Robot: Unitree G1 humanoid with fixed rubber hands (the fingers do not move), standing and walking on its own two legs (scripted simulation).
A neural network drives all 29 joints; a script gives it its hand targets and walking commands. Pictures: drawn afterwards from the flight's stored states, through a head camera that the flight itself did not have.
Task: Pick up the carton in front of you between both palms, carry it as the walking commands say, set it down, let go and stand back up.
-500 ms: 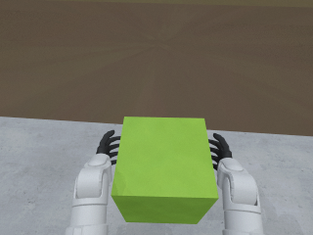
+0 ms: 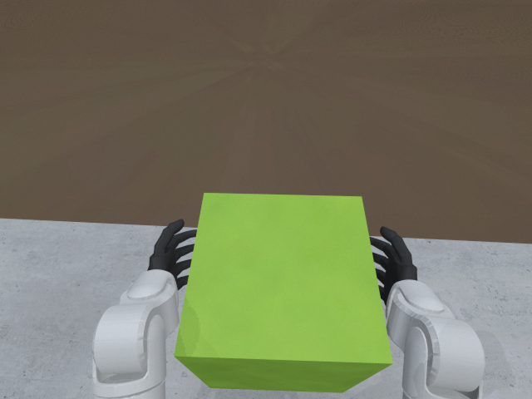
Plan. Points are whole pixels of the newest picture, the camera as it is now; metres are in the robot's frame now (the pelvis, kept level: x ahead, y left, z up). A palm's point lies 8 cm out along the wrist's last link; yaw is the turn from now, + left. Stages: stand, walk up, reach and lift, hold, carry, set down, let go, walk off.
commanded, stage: carry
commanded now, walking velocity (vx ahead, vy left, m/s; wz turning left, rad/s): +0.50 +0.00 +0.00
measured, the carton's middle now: (278, 301) +0.25 -0.01 +0.04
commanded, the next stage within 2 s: none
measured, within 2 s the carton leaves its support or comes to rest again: neither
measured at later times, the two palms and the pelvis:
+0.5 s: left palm (193, 140) +0.56 +0.15 +0.10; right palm (344, 141) +0.56 -0.14 +0.10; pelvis +0.32 +0.01 +0.00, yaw +0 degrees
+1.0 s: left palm (213, 57) +0.91 +0.15 +0.13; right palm (325, 57) +0.90 -0.15 +0.12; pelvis +0.66 +0.00 +0.01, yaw +0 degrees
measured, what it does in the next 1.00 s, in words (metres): walks ahead: left foot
